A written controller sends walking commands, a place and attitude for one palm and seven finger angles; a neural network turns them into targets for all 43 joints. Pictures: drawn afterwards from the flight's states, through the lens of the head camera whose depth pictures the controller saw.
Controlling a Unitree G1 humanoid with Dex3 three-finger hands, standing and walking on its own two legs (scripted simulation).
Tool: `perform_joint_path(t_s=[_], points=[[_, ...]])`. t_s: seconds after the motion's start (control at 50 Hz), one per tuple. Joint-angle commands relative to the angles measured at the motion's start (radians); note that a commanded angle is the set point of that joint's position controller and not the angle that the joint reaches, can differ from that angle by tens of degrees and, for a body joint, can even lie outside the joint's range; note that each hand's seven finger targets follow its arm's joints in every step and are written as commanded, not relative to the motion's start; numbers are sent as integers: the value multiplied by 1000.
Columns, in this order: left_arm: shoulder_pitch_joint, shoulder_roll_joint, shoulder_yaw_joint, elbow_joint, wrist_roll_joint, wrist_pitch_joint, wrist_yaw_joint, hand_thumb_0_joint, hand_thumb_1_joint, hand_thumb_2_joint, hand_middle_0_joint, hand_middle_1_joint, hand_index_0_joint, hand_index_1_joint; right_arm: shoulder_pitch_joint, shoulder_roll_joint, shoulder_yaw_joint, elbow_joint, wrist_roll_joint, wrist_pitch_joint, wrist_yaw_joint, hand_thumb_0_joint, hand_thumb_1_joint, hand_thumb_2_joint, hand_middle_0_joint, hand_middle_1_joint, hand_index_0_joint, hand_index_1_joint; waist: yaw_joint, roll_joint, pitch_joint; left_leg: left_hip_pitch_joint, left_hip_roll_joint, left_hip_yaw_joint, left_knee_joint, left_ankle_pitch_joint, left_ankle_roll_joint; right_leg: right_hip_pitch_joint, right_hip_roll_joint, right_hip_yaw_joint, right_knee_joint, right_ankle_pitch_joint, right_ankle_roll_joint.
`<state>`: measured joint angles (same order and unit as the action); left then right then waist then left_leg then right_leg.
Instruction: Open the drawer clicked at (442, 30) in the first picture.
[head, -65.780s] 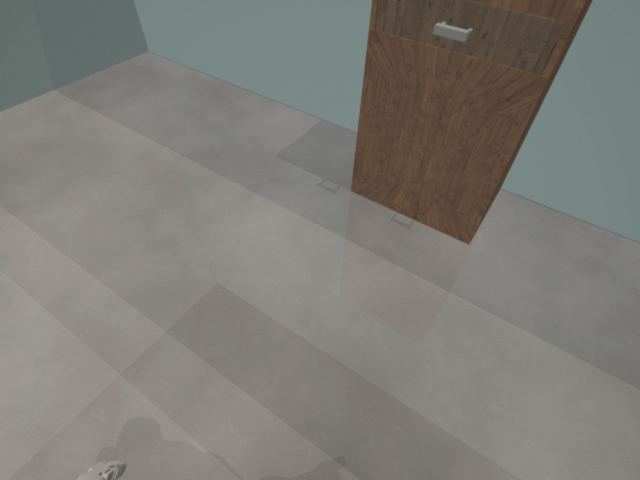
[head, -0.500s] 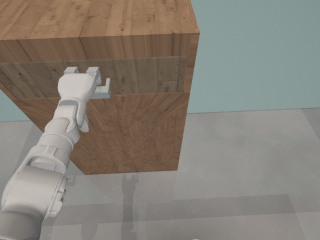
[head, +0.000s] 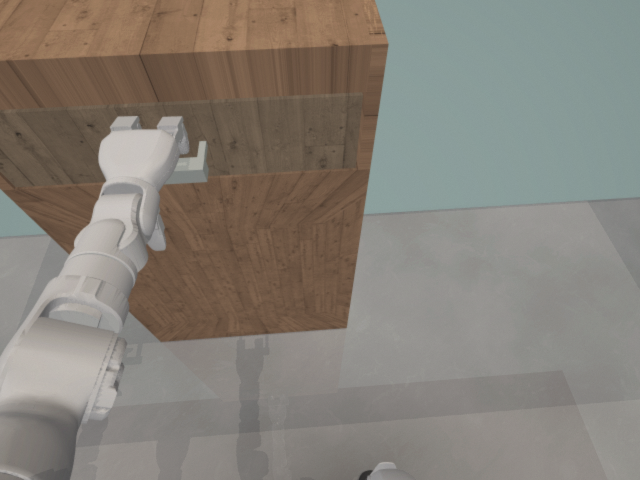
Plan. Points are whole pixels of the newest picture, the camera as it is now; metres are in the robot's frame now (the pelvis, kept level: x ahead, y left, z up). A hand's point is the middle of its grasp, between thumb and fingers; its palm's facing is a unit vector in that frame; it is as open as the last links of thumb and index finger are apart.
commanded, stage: lift the fingers back up to retry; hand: left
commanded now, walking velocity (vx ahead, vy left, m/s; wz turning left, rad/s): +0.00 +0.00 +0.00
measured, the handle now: (172, 160) +0.54 +0.20 +0.06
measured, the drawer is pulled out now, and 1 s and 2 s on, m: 0.00 0.00 0.00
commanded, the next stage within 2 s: re-aim the fingers above the handle in 0.86 s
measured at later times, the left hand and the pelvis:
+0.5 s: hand (159, 168) +0.49 +0.20 +0.09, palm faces +0.03 +0.00 -1.00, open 13.9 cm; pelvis +0.02 +0.00 +0.01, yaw +0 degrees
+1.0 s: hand (140, 171) +0.47 +0.21 +0.12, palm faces -0.05 -0.01 -1.00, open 13.9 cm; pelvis +0.03 +0.00 +0.02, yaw +2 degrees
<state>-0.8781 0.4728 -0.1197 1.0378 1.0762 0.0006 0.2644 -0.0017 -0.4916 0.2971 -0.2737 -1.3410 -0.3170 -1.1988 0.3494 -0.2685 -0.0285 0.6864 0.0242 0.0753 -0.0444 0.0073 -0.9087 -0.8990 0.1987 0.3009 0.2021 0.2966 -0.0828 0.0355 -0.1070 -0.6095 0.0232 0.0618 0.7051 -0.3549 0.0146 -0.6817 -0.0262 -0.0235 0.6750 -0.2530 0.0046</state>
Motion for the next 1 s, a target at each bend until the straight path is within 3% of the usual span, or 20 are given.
perform_joint_path(t_s=[0.0, 0.04, 0.08, 0.1, 0.24, 0.26, 0.3, 0.4, 0.44, 0.48, 0.54, 0.56, 0.6, 0.64, 0.72, 0.74, 0.78, 0.84, 0.92, 0.98], points=[[-318, 170, 47, -60, -13, 3, -7, 0, -500, 300, -300, -1200, -300, -1200, 72, -154, -53, -71, -2, -35, -16, 0, -900, -900, 200, 300, 200, 300, -22, -84, -255, 71, -40, -18, -103, 112, 28, 205, 50, 4, -94, 64, -25], [-325, 190, 56, -59, -8, 3, -4, 0, -500, 300, -300, -1200, -300, -1200, 74, -152, -51, -72, -2, -37, -18, 0, -900, -900, 200, 300, 200, 300, -19, -81, -272, 65, -40, -19, -102, 112, 28, 214, 48, 6, -87, 67, -23], [-330, 169, 46, -91, -13, 1, -5, 0, -500, 300, -300, -1200, -300, -1200, 71, -147, -51, -78, -3, -38, -15, 0, -900, -900, 200, 300, 200, 300, -13, -59, -296, 90, -39, -15, -104, 130, 26, 224, 48, 5, -88, 81, -24], [-352, 206, 76, -112, -11, -4, -2, 0, -500, 300, -300, -1200, -300, -1200, 70, -150, -54, -78, -5, -37, -16, 0, -900, -900, 200, 300, 200, 300, -6, -45, -327, 106, -39, -21, -104, 153, 26, 241, 49, 5, -82, 97, -27], [-407, 176, 62, -222, -11, -20, 11, 0, -500, 300, -300, -1200, -300, -1200, 54, -136, -61, -78, -6, -40, -12, 0, -900, -900, 200, 300, 200, 300, -2, -1, -352, 203, -34, -38, -121, 247, 23, 257, 55, -4, -91, 147, -32], [-430, 150, 39, -247, -13, -21, 13, 0, -500, 300, -300, -1200, -300, -1200, 49, -133, -61, -79, -6, -42, -11, 0, -900, -900, 200, 300, 200, 300, -10, -12, -358, 221, -34, -39, -124, 252, 24, 259, 56, -5, -98, 147, -30], [-482, 160, 48, -300, -17, -30, 17, 0, -500, 300, -300, -1200, -300, -1200, 44, -134, -66, -73, -9, -44, -10, 0, -900, -900, 200, 300, 200, 300, -12, 14, -371, 257, -32, -45, -129, 284, 22, 266, 56, -6, -103, 163, -34], [-463, 251, 126, -328, -7, -15, 36, 0, -500, 300, -300, -1200, -300, -1200, 22, -133, -61, -65, -12, -35, -10, 0, -900, -900, 200, 300, 200, 300, 19, 9, -405, 278, -38, -40, -144, 384, 17, 353, 56, -9, -103, 253, -36], [-412, 245, 131, -321, -10, 9, 36, 0, -500, 300, -300, -1200, -300, -1200, 3, -126, -59, -69, -9, -33, -3, 0, -900, -900, 200, 300, 200, 300, 38, 22, -394, 286, -38, -30, -157, 404, 15, 378, 55, -12, -108, 276, -36], [-417, 234, 113, -318, -14, 37, 20, 0, -500, 300, -300, -1200, -300, -1200, -10, -130, -54, -70, -5, -26, -2, 0, -900, -900, 200, 300, 200, 300, 33, -5, -378, 286, -35, -27, -172, 414, 14, 397, 54, -15, -117, 296, -33], [-413, 265, 138, -413, -22, 37, -9, 0, -500, 300, -300, -1200, -300, -1200, -26, -129, -56, -86, -5, -18, -5, 0, -900, -900, 200, 300, 200, 300, 54, 5, -438, 336, -36, -25, -174, 517, 17, 463, 51, -12, -116, 377, -34], [-405, 237, 115, -447, -27, 37, -19, 0, -500, 300, -300, -1200, -300, -1200, -36, -125, -56, -96, -5, -17, -3, 0, -900, -900, 200, 300, 200, 300, 54, 17, -444, 353, -35, -26, -175, 544, 16, 472, 50, -12, -120, 392, -32], [-364, 252, 130, -461, -38, 46, -41, 0, -500, 300, -300, -1200, -300, -1200, -51, -129, -56, -99, -2, -11, -4, 0, -900, -900, 200, 300, 200, 300, 56, -14, -431, 364, -33, -24, -181, 577, 16, 502, 50, -12, -131, 422, -31], [-315, 209, 97, -474, -51, 66, -68, 0, -500, 300, -300, -1200, -300, -1200, -69, -125, -55, -102, 5, -8, 1, 0, -900, -900, 200, 300, 200, 300, 62, -19, -390, 373, -30, -21, -192, 586, 17, 496, 49, -16, -142, 427, -30], [-248, 159, 39, -413, -66, 102, -144, 0, -500, 300, -300, -1200, -300, -1200, -100, -134, -40, -109, 14, 10, -2, 0, -900, -900, 200, 300, 200, 300, 53, -75, -286, 338, -35, -12, -223, 474, 19, 487, 42, -18, -170, 379, -28], [-237, 180, 56, -417, -71, 97, -161, 0, -500, 300, -300, -1200, -300, -1200, -102, -138, -41, -112, 16, 14, -5, 0, -900, -900, 200, 300, 200, 300, 58, -89, -271, 334, -37, -11, -227, 449, 21, 488, 42, -16, -176, 369, -29], [-265, 149, 14, -456, -73, 73, -193, 0, -500, 300, -300, -1200, -300, -1200, -111, -134, -37, -126, 16, 17, -11, 0, -900, -900, 200, 300, 200, 300, 49, -87, -272, 341, -41, -13, -227, 433, 25, 485, 38, -11, -181, 363, -27], [-286, 211, 67, -522, -78, 9, -207, 0, -500, 300, -300, -1200, -300, -1200, -107, -128, -40, -133, 10, 15, -22, 0, -900, -900, 200, 300, 200, 300, 58, -62, -310, 362, -48, -19, -210, 449, 28, 501, 36, -3, -171, 379, -31], [-356, 236, 87, -543, -74, -56, -170, 0, -500, 300, -300, -1200, -300, -1200, -96, -117, -43, -117, 3, 6, -22, 0, -900, -900, 200, 300, 200, 300, 49, -11, -311, 367, -50, -23, -194, 468, 20, 466, 37, -3, -159, 374, -32], [-393, 191, 60, -547, -65, -66, -121, 0, -500, 300, -300, -1200, -300, -1200, -88, -109, -50, -104, -1, -3, -12, 0, -900, -900, 200, 300, 200, 300, 45, 23, -351, 391, -49, -27, -179, 504, 12, 440, 42, -7, -146, 378, -35]])
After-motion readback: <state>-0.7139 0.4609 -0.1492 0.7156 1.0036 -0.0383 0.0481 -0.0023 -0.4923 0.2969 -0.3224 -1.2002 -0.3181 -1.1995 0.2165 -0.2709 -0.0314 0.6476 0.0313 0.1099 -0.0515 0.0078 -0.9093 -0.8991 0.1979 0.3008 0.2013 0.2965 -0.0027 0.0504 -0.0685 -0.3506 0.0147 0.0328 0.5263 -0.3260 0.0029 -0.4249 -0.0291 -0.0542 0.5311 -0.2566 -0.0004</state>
